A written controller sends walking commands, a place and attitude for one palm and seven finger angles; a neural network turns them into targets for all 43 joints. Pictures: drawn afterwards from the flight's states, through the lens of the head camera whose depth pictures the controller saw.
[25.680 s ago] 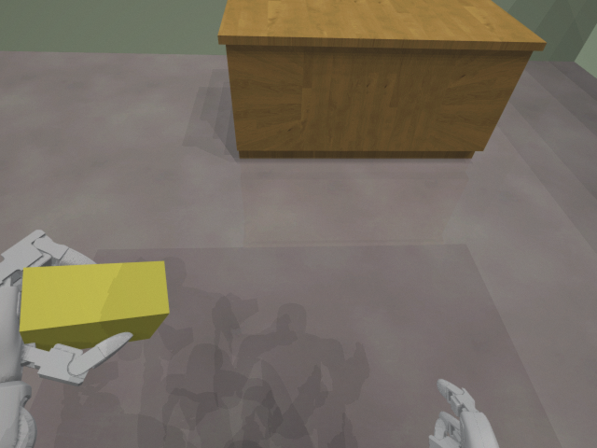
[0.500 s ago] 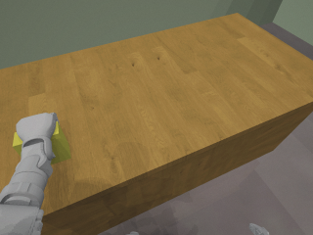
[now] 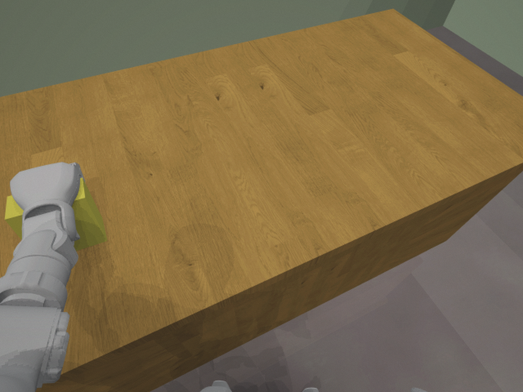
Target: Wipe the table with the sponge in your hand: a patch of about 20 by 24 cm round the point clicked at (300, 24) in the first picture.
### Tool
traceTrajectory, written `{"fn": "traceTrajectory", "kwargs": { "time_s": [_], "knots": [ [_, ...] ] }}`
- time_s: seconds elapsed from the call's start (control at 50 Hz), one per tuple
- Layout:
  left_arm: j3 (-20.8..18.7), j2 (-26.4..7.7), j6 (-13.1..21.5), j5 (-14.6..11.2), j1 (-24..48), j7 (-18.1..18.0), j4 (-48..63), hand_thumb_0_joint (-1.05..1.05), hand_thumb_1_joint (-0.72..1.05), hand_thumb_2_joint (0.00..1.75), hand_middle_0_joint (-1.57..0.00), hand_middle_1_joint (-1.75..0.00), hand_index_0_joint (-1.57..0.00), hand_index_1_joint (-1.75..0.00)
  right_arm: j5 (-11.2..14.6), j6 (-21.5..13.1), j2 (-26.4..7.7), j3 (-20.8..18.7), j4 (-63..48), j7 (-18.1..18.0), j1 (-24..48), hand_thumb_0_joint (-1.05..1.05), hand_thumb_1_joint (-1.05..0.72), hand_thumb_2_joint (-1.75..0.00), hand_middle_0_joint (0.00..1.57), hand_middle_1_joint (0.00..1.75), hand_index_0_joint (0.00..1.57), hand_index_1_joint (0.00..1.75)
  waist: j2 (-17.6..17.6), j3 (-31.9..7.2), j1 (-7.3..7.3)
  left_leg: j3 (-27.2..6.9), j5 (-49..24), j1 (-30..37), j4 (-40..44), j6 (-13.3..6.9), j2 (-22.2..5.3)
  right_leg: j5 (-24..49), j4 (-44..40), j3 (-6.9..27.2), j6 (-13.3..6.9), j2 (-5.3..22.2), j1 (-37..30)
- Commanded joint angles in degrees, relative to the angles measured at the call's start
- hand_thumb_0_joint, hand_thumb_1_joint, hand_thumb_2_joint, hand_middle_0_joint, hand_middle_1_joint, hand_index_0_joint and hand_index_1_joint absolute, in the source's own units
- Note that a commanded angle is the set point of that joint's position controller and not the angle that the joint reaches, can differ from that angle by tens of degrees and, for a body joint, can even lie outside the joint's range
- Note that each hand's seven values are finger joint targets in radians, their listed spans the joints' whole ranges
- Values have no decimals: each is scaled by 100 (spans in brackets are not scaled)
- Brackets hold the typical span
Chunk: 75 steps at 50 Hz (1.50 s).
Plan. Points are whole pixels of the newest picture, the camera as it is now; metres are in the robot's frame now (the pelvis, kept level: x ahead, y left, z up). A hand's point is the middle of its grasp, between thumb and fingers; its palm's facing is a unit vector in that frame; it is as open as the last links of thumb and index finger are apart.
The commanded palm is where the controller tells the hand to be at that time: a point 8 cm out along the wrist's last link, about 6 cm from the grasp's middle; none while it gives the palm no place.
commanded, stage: slide across to the middle lane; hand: left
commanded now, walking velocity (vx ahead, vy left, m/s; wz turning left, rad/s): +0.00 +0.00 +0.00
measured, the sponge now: (65, 227) +0.38 +0.36 -0.02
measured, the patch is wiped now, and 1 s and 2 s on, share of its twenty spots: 0.45 0.55 0.65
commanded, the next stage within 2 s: wipe back along the middle lane in 0.68 s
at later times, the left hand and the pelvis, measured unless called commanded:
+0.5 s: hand (92, 188) +0.43 +0.31 +0.02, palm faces -0.11 +0.02 -0.99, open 9.8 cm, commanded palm +0.42 +0.27 +0.07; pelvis +0.02 +0.01 +0.01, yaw +1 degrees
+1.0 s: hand (114, 189) +0.43 +0.27 +0.02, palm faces -0.11 +0.00 -0.99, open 9.8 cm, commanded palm +0.40 +0.25 +0.06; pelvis +0.05 -0.01 +0.02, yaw +0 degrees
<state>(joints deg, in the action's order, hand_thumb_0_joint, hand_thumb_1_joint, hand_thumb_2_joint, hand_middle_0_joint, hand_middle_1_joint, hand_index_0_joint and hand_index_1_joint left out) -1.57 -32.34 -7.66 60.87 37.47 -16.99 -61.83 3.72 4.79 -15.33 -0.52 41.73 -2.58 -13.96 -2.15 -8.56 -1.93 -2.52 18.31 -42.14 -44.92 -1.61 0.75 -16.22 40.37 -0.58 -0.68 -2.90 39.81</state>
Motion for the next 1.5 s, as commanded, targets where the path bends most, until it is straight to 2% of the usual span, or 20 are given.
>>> {"fn": "traceTrajectory", "kwargs": {
  "time_s": [0.0, 0.06, 0.14, 0.22, 0.32, 0.4, 0.58, 0.6, 0.72, 0.84, 0.9, 0.94, 1.04, 1.14, 1.2, 1.28, 1.32, 1.36, 1.4, 1.48],
  "knots": [
    [-251, -1484, -134, 105, 1646, -168, 283, 0, 10, 130, -120, -160, -120, -160, -20, -158, -974, -333, -442, -85, -196, 0, -90, -90, 20, 30, 20, 30, 155, -1257, -180, -68, -401, 883, 620, -135, -99, 193, -605, 39, -233, 69, -494],
    [312, -866, -141, 145, 1870, -142, 524, 0, 10, 130, -120, -160, -120, -160, -35, -176, -888, -350, -499, -38, -238, 0, -90, -90, 20, 30, 20, 30, -136, -1463, -262, -96, -481, 1233, 630, -105, -111, 210, -582, -37, -239, 47, -349],
    [316, -699, -157, -88, 1985, -148, 769, 0, 10, 130, -120, -160, -120, -160, -30, -183, -842, -381, -485, -41, -275, 0, -90, -90, 20, 30, 20, 30, -112, -1823, -244, -152, -686, 1523, 660, -88, -147, 347, -605, -61, -230, 19, -521],
    [478, -349, -136, -334, 2256, -205, 1071, 0, 10, 130, -120, -160, -120, -160, -21, -228, -814, -404, -401, -52, -200, 0, -90, -90, 20, 30, 20, 30, -125, -1832, -297, -248, -786, 1862, 770, -61, -194, 408, -658, -104, -220, 15, -534],
    [845, 161, -377, -205, 2421, -243, 994, 0, 10, 130, -120, -160, -120, -160, -32, -210, -764, -397, -279, -10, -112, 0, -90, -90, 20, 30, 20, 30, -372, -1504, -326, -365, -936, 2208, 933, 29, -232, 422, -703, -189, -278, 4, -315],
    [612, 36, -565, -259, 2430, -309, 872, 0, 10, 130, -120, -160, -120, -160, -20, -166, -757, -357, -251, 2, 52, 0, -90, -90, 20, 30, 20, 30, -195, -1516, -225, -340, -1077, 2154, 1040, 61, -224, 546, -761, -145, -287, 22, -601],
    [759, 372, -929, -180, 2190, -379, 771, 0, 10, 130, -120, -160, -120, -160, -72, -5, -705, -353, -320, 129, 161, 0, -90, -90, 20, 30, 20, 30, 106, -1731, -135, -135, -1920, 2247, 977, 52, -196, 1362, -829, -122, -260, 41, -1223],
    [504, 150, -933, -214, 2187, -407, 798, 0, 10, 130, -120, -160, -120, -160, -67, 4, -724, -359, -302, 115, 188, 0, -90, -90, 20, 30, 20, 30, 148, -1804, -78, -128, -2007, 2203, 972, 50, -183, 1498, -818, -66, -269, 54, -1372],
    [799, 355, -1094, -192, 2409, -408, 826, 0, 10, 130, -120, -160, -120, -160, -75, 49, -715, -339, -281, 124, 182, 0, -90, -90, 20, 30, 20, 30, 125, -1720, -207, 6, -2068, 2130, 935, -24, -116, 2041, -876, -13, -226, 105, -1633],
    [642, 283, -1023, -260, 1514, -270, 911, 0, 10, 130, -120, -160, -120, -160, -60, 102, -705, -357, -366, 128, 217, 0, -90, -90, 20, 30, 20, 30, 233, -2017, -42, 136, -2353, 2058, 872, -58, -32, 2903, -855, 119, -212, 167, -2242],
    [694, 486, -979, -272, 1007, -225, 1233, 0, 10, 130, -120, -160, -120, -160, -31, 134, -677, -389, -452, 162, 339, 0, -90, -90, 20, 30, 20, 30, 207, -2095, 56, 126, -2687, 2122, 882, -62, -29, 3271, -814, 167, -241, 186, -2431],
    [888, 703, -1042, -280, 666, -208, 1367, 0, 10, 130, -120, -160, -120, -160, -23, 151, -683, -402, -491, 191, 372, 0, -90, -90, 20, 30, 20, 30, 213, -1899, 55, 131, -2676, 2190, 887, -59, -41, 3210, -868, 123, -244, 168, -2318],
    [775, 664, -1255, -382, 6, -259, 1646, 0, 10, 130, -120, -160, -120, -160, 9, 196, -714, -380, -605, 216, 620, 0, -90, -90, 20, 30, 20, 30, 410, -1577, 183, 141, -2466, 2053, 1024, -52, -3, 3216, -915, 139, -265, 185, -2483],
    [1019, 935, -1552, -376, 36, -265, 1580, 0, 10, 130, -120, -160, -120, -160, 54, 228, -699, -326, -662, 179, 846, 0, -90, -90, 20, 30, 20, 30, 526, -987, 140, 91, -1778, 1976, 1222, -31, -8, 2186, -1076, 58, -276, 159, -2086],
    [846, 743, -1638, -352, 148, -257, 1509, 0, 10, 130, -120, -160, -120, -160, 63, 252, -699, -296, -669, 111, 941, 0, -90, -90, 20, 30, 20, 30, 515, -987, 188, 66, -1527, 1953, 1296, -17, 5, 1805, -1104, 88, -300, 153, -2037],
    [1207, 1096, -1634, -281, 202, -213, 1551, 0, 10, 130, -120, -160, -120, -160, 46, 263, -631, -268, -760, 82, 981, 0, -90, -90, 20, 30, 20, 30, 286, -1018, 168, 54, -1334, 2090, 1299, 19, -8, 1332, -1104, 12, -324, 120, -1779],
    [1086, 1004, -1599, -272, 12, -225, 1656, 0, 10, 130, -120, -160, -120, -160, 26, 262, -633, -281, -817, 84, 976, 0, -90, -90, 20, 30, 20, 30, 176, -1225, 269, 34, -1441, 2162, 1258, 27, -1, 1349, -1045, 7, -355, 99, -1852],
    [1305, 1331, -1586, -326, -56, -230, 1745, 0, 10, 130, -120, -160, -120, -160, 29, 257, -583, -271, -874, 92, 1053, 0, -90, -90, 20, 30, 20, 30, 250, -1159, 226, 42, -1367, 2159, 1255, 36, -14, 1279, -1063, -5, -347, 85, -1755],
    [1126, 1179, -1597, -350, -63, -266, 1757, 0, 10, 130, -120, -160, -120, -160, 34, 259, -611, -261, -883, 83, 1111, 0, -90, -90, 20, 30, 20, 30, 260, -1082, 262, -19, -1238, 2099, 1288, 51, -32, 1072, -1060, 19, -366, 66, -1681],
    [1352, 1403, -1702, -375, -3, -308, 1761, 0, 10, 130, -120, -160, -120, -160, 50, 251, -579, -231, -906, 62, 1193, 0, -90, -90, 20, 30, 20, 30, 466, -848, 210, -27, -927, 2017, 1345, 50, -24, 707, -1107, -19, -338, 67, -1552]
  ]
}}
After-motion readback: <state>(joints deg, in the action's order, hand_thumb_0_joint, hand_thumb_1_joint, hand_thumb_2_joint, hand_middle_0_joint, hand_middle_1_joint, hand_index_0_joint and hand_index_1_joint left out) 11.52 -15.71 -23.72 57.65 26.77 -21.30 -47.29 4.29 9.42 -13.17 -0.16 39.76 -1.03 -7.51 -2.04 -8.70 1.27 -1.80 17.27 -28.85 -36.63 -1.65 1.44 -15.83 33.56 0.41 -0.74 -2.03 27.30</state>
